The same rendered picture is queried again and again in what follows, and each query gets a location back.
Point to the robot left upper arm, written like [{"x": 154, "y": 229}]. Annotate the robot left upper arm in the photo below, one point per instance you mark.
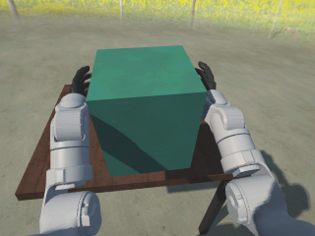
[{"x": 71, "y": 214}]

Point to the carton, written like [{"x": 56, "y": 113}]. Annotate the carton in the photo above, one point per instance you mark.
[{"x": 146, "y": 104}]

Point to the right robot forearm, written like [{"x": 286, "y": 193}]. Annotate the right robot forearm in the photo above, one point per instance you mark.
[{"x": 239, "y": 156}]

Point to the left robot hand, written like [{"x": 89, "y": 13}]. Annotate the left robot hand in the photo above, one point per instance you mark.
[{"x": 78, "y": 85}]

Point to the right robot hand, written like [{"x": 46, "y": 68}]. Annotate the right robot hand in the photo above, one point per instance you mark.
[{"x": 207, "y": 76}]

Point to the table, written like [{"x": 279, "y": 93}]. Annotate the table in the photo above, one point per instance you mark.
[{"x": 205, "y": 167}]

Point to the robot right upper arm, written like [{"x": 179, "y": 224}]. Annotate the robot right upper arm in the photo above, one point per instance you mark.
[{"x": 258, "y": 203}]

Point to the left robot forearm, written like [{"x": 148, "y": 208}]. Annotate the left robot forearm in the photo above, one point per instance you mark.
[{"x": 70, "y": 147}]

